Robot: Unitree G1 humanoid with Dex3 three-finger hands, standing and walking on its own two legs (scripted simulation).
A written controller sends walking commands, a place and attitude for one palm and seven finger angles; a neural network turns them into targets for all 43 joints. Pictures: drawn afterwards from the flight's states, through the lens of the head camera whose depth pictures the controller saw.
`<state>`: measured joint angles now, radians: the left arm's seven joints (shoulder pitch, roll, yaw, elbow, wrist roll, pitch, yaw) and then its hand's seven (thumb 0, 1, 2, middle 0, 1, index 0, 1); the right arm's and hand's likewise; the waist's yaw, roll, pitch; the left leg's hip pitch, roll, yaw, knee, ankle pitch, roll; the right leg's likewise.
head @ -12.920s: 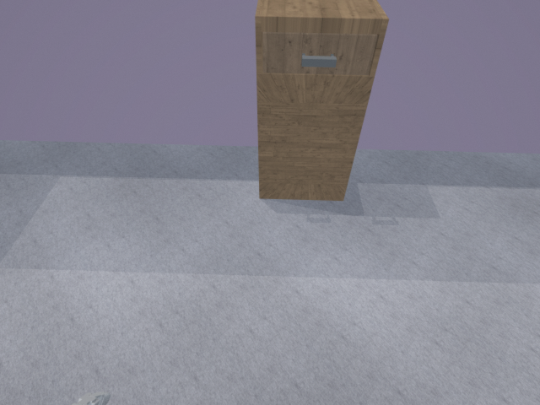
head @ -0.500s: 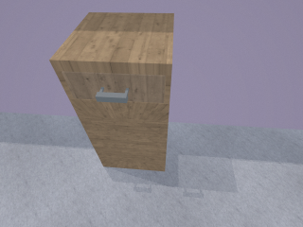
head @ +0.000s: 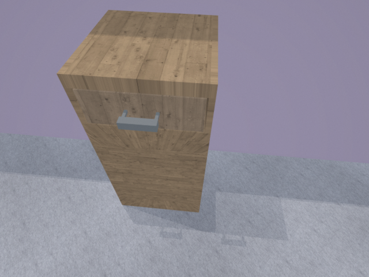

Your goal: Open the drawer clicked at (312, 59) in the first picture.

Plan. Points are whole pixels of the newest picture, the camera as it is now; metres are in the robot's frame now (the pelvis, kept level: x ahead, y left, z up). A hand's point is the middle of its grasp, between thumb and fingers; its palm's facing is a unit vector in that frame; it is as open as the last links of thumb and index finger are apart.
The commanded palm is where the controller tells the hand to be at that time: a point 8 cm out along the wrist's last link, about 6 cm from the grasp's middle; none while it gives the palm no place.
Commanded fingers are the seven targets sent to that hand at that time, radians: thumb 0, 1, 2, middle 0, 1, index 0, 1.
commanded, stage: come to a stop and stand still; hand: left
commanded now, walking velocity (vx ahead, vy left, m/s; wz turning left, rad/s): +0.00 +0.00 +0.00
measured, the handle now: (139, 119) +0.54 +0.18 -0.01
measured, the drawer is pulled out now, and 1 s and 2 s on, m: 0.00 0.00 0.00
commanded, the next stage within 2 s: look again from close up in 0.64 s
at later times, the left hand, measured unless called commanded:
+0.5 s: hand out of the picture +0.01 +0.19 -0.16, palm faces +0.00 -0.97 -0.23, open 7.4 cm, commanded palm none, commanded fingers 0.00 0.90 0.90 -0.20 -0.30 -0.20 -0.30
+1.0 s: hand out of the picture -0.02 +0.16 -0.17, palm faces +0.02 -0.98 -0.18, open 7.4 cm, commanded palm none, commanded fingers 0.00 0.90 0.90 -0.20 -0.30 -0.20 -0.30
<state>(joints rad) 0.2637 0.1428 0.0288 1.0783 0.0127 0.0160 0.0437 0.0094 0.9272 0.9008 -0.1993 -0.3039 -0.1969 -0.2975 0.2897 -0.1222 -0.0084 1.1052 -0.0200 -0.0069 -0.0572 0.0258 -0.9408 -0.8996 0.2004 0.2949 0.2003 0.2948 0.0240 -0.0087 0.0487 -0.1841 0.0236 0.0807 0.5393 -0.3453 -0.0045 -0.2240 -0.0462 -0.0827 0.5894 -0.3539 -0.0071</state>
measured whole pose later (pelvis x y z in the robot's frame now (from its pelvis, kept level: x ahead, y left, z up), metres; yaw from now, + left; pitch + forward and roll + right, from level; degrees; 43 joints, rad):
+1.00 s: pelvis -0.01 +0.00 +0.01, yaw -1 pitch +0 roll +1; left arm 0.30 0.13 -0.01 1.12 0.01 -0.01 0.03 0.00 0.91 0.90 -0.20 -0.30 -0.20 -0.30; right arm 0.31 -0.14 0.02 1.13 -0.01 -0.02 -0.03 0.00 -0.91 -0.90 0.20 0.29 0.20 0.29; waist 0.01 0.01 0.02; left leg -0.16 0.03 0.07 0.46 -0.29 -0.01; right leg -0.20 -0.03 -0.08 0.50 -0.30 -0.02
